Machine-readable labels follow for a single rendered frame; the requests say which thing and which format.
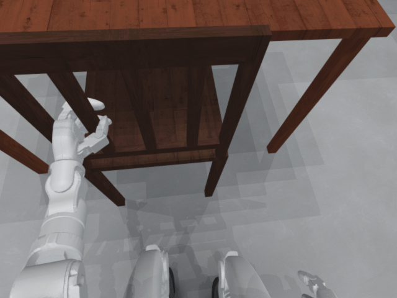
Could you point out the left robot forearm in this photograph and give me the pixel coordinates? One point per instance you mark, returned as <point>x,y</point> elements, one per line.
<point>61,235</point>

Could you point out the left robot hand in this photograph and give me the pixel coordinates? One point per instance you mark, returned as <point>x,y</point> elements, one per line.
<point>67,134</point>

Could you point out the chair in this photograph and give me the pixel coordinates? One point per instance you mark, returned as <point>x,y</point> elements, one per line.
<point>156,84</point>

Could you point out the robot left shin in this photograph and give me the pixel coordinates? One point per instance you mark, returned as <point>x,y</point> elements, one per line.
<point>164,287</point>

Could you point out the table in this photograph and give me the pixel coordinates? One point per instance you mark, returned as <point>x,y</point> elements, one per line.
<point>355,21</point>

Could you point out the right robot hand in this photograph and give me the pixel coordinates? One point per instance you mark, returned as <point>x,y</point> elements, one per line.
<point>316,286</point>

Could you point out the left robot thigh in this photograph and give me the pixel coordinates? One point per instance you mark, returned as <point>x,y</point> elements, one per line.
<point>150,270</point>

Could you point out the left robot upper arm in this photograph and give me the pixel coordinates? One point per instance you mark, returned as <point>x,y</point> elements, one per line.
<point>58,279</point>

